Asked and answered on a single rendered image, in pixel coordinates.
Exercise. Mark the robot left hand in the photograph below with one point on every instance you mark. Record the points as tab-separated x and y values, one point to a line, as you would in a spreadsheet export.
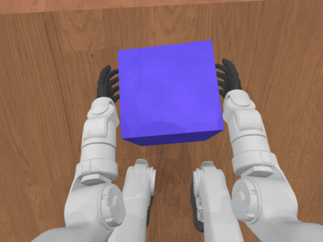
104	84

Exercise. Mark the robot right forearm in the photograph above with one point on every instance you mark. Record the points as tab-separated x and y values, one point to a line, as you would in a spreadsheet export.
252	155

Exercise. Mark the robot right thigh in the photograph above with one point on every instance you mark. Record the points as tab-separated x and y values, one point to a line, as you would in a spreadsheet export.
220	223

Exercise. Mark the right robot upper arm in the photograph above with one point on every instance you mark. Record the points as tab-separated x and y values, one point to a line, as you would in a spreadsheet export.
269	208

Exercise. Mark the robot left forearm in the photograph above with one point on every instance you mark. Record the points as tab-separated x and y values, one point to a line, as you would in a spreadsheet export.
98	150

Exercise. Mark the carton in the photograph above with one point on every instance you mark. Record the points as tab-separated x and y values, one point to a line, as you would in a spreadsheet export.
169	94

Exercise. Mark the robot right hand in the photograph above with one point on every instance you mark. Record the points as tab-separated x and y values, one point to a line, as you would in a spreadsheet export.
231	77

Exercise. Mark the left robot upper arm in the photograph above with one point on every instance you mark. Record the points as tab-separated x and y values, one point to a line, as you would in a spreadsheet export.
91	215

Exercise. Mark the left robot foot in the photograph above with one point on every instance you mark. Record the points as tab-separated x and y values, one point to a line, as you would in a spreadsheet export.
148	211

